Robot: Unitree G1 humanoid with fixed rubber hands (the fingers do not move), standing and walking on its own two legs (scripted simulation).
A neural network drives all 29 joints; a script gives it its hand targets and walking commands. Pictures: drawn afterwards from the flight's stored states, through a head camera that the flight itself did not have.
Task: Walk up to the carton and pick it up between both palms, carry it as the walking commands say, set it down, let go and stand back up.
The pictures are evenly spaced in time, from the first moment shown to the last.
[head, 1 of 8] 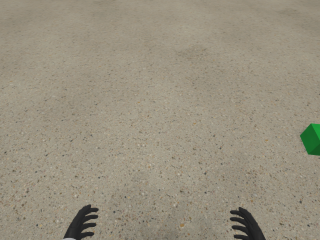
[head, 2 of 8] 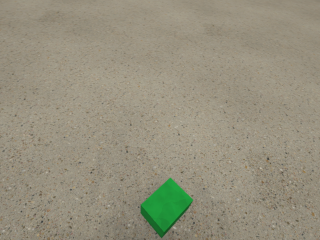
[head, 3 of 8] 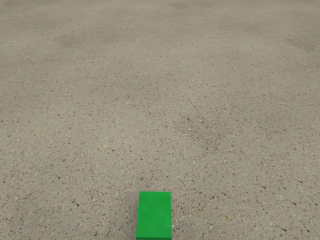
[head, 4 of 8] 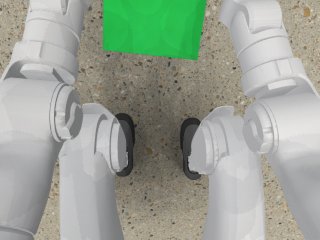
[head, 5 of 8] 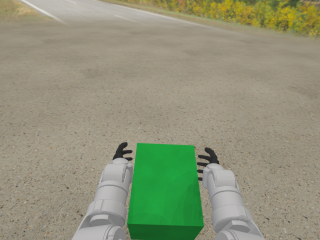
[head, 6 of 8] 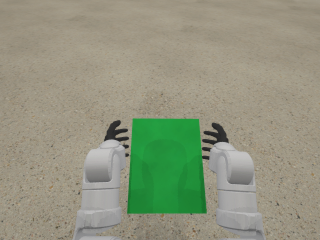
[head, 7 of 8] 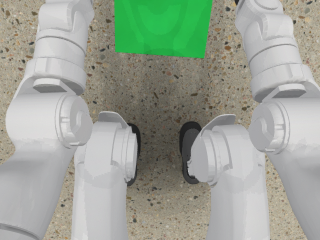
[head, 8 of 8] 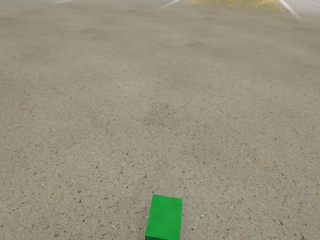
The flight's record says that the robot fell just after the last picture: no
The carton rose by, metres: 0.72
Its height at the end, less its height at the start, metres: +0.00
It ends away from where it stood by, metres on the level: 1.52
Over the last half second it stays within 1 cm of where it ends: yes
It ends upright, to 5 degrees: yes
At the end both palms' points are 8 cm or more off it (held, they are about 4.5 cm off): yes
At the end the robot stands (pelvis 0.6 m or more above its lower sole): yes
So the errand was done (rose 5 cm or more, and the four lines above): yes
